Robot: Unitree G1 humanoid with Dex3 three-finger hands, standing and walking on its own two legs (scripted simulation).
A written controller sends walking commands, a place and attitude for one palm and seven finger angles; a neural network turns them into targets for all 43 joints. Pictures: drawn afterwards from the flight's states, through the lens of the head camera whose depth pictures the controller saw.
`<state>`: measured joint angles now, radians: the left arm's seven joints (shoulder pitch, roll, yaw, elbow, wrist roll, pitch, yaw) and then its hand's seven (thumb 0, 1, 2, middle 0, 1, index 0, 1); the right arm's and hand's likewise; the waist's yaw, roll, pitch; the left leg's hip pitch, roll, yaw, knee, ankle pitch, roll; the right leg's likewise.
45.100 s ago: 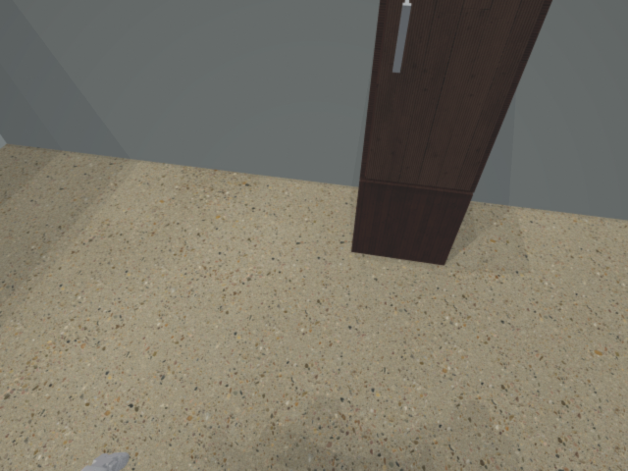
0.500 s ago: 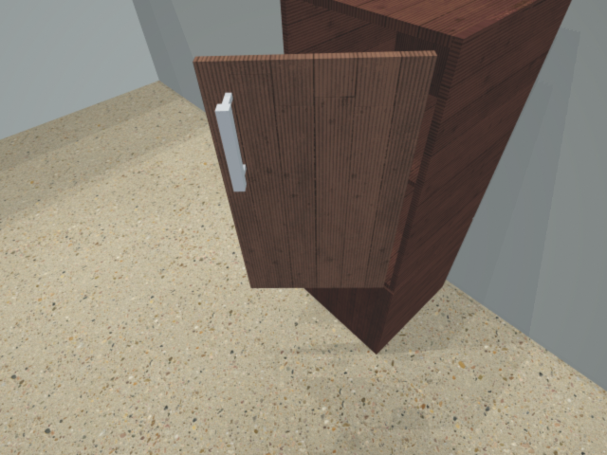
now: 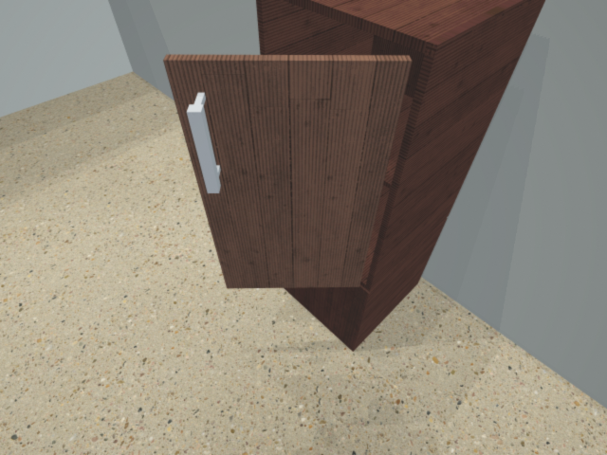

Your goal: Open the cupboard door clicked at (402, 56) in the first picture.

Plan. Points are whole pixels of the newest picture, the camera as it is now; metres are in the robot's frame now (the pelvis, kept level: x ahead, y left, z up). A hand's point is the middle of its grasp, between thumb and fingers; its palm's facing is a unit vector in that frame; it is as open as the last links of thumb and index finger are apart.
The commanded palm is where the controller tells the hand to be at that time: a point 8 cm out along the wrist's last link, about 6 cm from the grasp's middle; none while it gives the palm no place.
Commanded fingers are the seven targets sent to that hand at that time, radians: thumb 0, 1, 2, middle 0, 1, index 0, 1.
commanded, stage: look again from close up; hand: left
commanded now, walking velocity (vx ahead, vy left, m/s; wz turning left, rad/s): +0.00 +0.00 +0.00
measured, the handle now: (207, 145) +0.53 +0.18 +0.12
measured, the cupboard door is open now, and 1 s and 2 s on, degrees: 47 47 47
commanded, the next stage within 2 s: raise the hand with hooked fingers in 0.34 s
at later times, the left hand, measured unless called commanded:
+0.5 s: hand out of the picture +0.05 +0.14 -0.16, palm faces +0.13 -0.97 -0.22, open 7.3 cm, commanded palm +0.11 +0.18 -0.06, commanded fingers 0.00 0.81 0.86 -0.21 -0.36 -0.21 -0.36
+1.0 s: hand (168, 444) +0.14 +0.16 +0.00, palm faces +0.24 -0.97 -0.07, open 9.5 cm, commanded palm +0.14 +0.21 +0.01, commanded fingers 0.00 0.22 0.61 -0.25 -0.74 -0.25 -0.74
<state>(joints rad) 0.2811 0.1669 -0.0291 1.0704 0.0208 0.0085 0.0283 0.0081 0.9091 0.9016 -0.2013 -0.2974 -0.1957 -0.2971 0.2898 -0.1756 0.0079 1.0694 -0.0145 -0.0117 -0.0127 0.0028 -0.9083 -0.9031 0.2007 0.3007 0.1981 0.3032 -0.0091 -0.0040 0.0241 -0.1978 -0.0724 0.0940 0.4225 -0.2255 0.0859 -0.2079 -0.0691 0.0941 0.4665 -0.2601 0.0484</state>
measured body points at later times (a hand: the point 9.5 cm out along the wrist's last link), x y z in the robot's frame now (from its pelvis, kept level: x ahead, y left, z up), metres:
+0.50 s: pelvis +0.02 -0.05 +0.00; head +0.03 -0.05 +0.45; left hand +0.05 +0.19 -0.14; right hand +0.07 -0.28 -0.15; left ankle +0.00 +0.06 -0.74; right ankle +0.00 -0.17 -0.74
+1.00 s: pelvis -0.01 -0.08 -0.06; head +0.02 -0.07 +0.39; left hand +0.12 +0.22 +0.01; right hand +0.24 -0.30 -0.10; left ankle +0.00 +0.06 -0.74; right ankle +0.00 -0.18 -0.74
